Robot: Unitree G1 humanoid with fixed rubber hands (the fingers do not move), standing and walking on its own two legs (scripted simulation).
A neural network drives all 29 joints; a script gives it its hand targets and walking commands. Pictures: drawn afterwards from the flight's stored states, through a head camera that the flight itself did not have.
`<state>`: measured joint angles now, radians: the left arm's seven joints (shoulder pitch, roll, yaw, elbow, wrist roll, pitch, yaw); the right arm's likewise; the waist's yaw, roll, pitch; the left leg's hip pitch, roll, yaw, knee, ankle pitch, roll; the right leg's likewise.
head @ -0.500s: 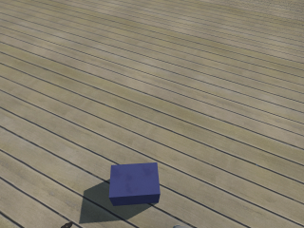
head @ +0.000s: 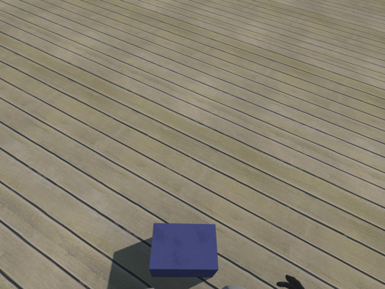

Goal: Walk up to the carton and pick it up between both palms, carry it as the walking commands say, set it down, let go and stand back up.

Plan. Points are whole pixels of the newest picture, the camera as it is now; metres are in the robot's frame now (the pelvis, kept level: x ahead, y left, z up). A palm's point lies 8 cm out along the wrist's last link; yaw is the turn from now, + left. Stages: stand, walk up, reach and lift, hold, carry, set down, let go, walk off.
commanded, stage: walk up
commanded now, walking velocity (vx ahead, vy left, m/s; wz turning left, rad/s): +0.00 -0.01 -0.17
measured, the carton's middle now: (183, 250) +0.37 +0.01 -0.67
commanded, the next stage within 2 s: stand in 0.70 s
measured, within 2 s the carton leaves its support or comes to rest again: neither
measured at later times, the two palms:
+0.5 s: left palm out of the picture +0.08 +0.22 -0.12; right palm out of the picture +0.07 -0.27 -0.12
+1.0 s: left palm out of the picture +0.08 +0.23 -0.12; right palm out of the picture +0.05 -0.26 -0.11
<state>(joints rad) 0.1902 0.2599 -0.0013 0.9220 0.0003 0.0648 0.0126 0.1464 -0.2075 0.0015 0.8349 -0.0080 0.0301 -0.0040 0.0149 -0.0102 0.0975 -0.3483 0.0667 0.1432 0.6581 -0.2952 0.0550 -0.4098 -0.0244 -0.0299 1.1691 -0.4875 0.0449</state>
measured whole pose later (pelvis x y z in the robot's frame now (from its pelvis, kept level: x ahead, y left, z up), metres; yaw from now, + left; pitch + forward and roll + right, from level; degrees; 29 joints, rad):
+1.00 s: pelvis +0.00 -0.02 +0.01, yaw -4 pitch -3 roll -1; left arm 0.17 0.24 0.00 1.02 0.00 0.03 0.01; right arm 0.25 -0.21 0.00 0.84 -0.01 0.05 -0.01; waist 0.00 0.02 0.07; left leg -0.15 0.06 0.14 0.52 -0.31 0.00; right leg -0.17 0.02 -0.03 0.49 -0.26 -0.03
